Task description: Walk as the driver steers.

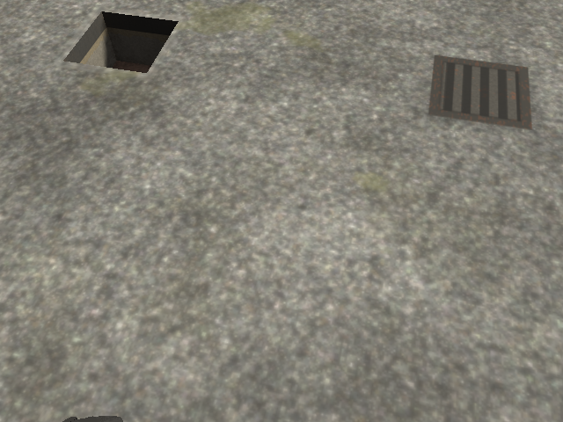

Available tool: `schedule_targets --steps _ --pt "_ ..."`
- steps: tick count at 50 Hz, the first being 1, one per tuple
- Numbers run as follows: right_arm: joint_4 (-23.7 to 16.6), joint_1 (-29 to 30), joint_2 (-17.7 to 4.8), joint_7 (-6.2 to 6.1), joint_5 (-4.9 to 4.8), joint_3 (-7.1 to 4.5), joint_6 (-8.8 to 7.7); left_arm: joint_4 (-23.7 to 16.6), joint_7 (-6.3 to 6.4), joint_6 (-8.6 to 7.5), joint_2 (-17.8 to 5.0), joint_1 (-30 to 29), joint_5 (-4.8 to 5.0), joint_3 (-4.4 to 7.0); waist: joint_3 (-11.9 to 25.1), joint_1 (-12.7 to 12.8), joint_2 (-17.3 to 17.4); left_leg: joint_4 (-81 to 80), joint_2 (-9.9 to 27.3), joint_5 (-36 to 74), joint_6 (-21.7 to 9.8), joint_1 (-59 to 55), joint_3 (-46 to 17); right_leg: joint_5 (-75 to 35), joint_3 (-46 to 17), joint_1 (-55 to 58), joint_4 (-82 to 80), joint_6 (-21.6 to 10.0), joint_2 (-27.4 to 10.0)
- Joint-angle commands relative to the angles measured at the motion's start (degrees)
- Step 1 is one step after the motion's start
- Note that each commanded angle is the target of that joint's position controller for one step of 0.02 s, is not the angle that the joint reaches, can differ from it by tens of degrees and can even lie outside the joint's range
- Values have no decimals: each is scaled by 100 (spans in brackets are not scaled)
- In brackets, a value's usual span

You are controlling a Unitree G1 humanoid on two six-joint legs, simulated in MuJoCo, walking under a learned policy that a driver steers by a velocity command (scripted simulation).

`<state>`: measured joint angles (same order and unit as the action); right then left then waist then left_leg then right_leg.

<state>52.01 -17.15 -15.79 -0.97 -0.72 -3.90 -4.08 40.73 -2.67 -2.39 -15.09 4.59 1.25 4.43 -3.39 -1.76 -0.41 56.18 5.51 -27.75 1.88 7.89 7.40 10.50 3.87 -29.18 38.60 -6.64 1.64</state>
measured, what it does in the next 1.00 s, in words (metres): walks ahead, turning left: left foot, then right foot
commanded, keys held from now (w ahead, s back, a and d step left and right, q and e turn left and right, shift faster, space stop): w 0.12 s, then w+q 0.60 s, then w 0.26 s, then no key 0.02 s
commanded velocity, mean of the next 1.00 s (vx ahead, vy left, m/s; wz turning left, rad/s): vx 0.50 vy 0.00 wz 0.20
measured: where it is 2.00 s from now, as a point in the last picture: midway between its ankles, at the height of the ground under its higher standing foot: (250, 303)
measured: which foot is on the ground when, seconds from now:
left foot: up 0.00-0.50, down 0.52-1.00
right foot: down 0.00-0.54, up 0.56-0.98, down 1.00-1.00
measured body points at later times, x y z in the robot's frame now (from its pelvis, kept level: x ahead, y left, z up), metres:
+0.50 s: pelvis +0.29 +0.03 +0.01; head +0.32 +0.02 +0.46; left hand +0.30 +0.31 -0.12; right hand +0.49 -0.20 -0.10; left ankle +0.43 +0.13 -0.71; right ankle +0.10 -0.07 -0.71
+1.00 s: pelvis +0.59 +0.05 +0.01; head +0.61 +0.06 +0.46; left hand +0.73 +0.34 -0.06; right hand +0.70 -0.21 -0.10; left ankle +0.43 +0.13 -0.71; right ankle +0.74 -0.03 -0.71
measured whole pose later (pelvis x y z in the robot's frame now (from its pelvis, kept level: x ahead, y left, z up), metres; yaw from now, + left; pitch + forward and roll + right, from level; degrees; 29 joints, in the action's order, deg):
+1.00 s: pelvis +0.59 +0.05 +0.01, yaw +17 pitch +3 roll +1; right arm 44.0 -20.9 -16.1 -0.1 -0.8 -3.5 -2.8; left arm 39.8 -1.4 -6.9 -15.1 4.4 -0.3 2.0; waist 0.8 -4.3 -1.1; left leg 25.7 -5.4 -24.4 -3.1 3.4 -9.0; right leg 0.7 -1.0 -27.5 26.8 -1.4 -0.5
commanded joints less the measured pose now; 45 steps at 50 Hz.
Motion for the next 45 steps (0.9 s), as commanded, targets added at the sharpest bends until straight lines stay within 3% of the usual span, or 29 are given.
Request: schedule_targets --steps 1,2,3,4,7,10,14,19,21,23,24,25,26,27,28,29,30,31,32,34,36,39,41,45 --pt "-820 455 -714 131 -277 -67 -494 99 56 -122 -964 1738 -70 281 1556 763 -525 2468 -204 157 -319 3961 -1172 184 -3868 4429 -2230 -1438 -2006" --pt "-746 483 -667 83 -171 -60 -488 27 46 -160 -740 1270 -33 204 1044 479 7 1933 108 635 -355 3640 -1135 -466 -3046 3452 -2206 -1170 -1725" --pt "-671 494 -720 39 -29 -116 -430 -45 55 -182 -500 871 -60 128 837 282 -7 1477 296 877 -340 3222 -1124 -1008 -2480 2748 -2265 -996 -1470" --pt "-621 318 -704 55 -1 -135 -336 -100 70 -197 -416 702 -120 85 771 109 -113 1291 397 1075 -325 2873 -1156 -1245 -2210 2342 -2415 -933 -1336" --pt "-615 284 -500 48 62 -112 -139 40 117 -298 -616 871 -108 123 630 15 -80 735 403 1515 -150 2778 -1031 -2071 -1674 1955 -2728 -964 -1242" --pt "-724 733 -422 46 46 -74 -75 218 209 -316 -664 1140 -122 119 396 192 -181 -100 397 2437 -68 3281 -982 -2361 -1147 2139 -2873 -762 -1145" --pt "-839 1262 -290 153 -27 -2 -123 374 265 -327 -704 1297 -155 90 194 459 -262 -1408 189 3666 -223 3187 -878 -1805 -612 2339 -3067 -405 -1051" --pt "-1130 1836 -238 324 -79 62 -150 658 294 -277 -748 1555 -142 103 -131 694 -207 -2187 -77 3460 -433 3608 -858 -2005 -302 3340 -2948 -338 -1425" --pt "-1258 1920 -231 430 -70 74 -170 706 329 -203 -783 1546 -126 114 -119 653 -229 -2310 -185 3004 -556 3653 -722 -2660 -195 3718 -2645 -275 -1573" --pt "-1304 1671 -353 489 -49 22 -156 649 389 -134 -927 1353 -119 142 175 427 -419 -2309 -480 2418 -741 3058 -378 -4475 3 3840 -2024 -139 -1574" --pt "-1276 1352 -489 486 -35 -45 -128 616 429 -93 -1023 1291 -115 161 452 240 -555 -2234 -695 2105 -850 2558 -195 -5506 81 3873 -1488 -69 -1546" --pt "-1141 651 -708 468 -33 -162 -106 581 463 -41 -1079 1190 -117 161 837 -150 -554 -2358 -919 2084 -1000 1632 -96 -6026 214 3671 -532 44 -1432" --pt "-976 -237 -1034 398 -24 -318 -85 509 498 -45 -1090 1106 -106 140 1291 -624 -316 -2634 -778 2471 -1256 92 -555 -5239 336 2743 852 252 -1225" --pt "-935 -855 -1647 313 7 -482 -62 307 425 -181 -501 1676 -245 -57 2109 -441 986 -2543 716 2406 -2199 -2297 -3031 -1663 315 386 3179 626 -413" --pt "-945 -894 -1404 315 -44 -378 -80 278 294 -405 -342 1673 -230 -171 2785 -364 1297 -3581 1415 1635 -2789 -3306 -5518 2174 -747 -1061 4298 692 384" --pt "-964 -760 -1060 291 -14 -290 -65 127 192 -574 -770 1089 15 -58 2171 -552 862 -3789 1207 1147 -2385 -2956 -4842 1843 -1201 -1670 4460 524 -54" --pt "-1064 -365 -869 270 -17 -233 -52 -24 169 -648 -787 689 90 -81 1425 -419 385 -3885 1003 1288 -2139 -2020 -4060 1348 -1075 -1725 4040 436 -328" --pt "-1171 29 -746 274 -14 -181 -40 -36 200 -653 -745 582 -19 -67 887 -142 -89 -4022 795 1805 -2014 -1005 -3524 1081 -972 -1476 3470 468 -532" --pt "-1277 282 -621 259 32 -132 -44 -38 243 -593 -802 637 -135 -7 678 75 -68 -4165 611 2316 -1948 -317 -3164 894 -954 -1043 3030 536 -703" --pt "-1396 475 -647 223 48 -132 -35 -53 280 -441 -693 885 -205 4 565 318 198 -4368 364 2830 -1964 418 -2799 756 -856 -606 2565 714 -776" --pt "-1411 395 -803 162 31 -178 -55 -144 329 -350 -575 781 -233 -24 499 327 280 -4413 208 3348 -1955 825 -2404 373 -712 -520 1971 916 -730" --pt "-1323 158 -832 85 -20 -186 -41 -266 329 -344 -367 229 -227 -114 469 74 408 -4345 -86 3308 -1651 943 -1865 -926 -588 -296 557 1024 -603" --pt "-1212 -125 -798 70 -35 -165 -19 -337 277 -388 -287 -169 -189 -157 489 -175 496 -4273 -109 2911 -1508 835 -1826 -1673 -529 -47 -182 1008 -451" --pt "-1061 -448 -842 82 -38 -158 21 -531 164 -477 -491 -642 -111 -109 357 -370 556 -3912 301 2589 -1462 63 -2315 -1475 -620 -237 -805 797 -375"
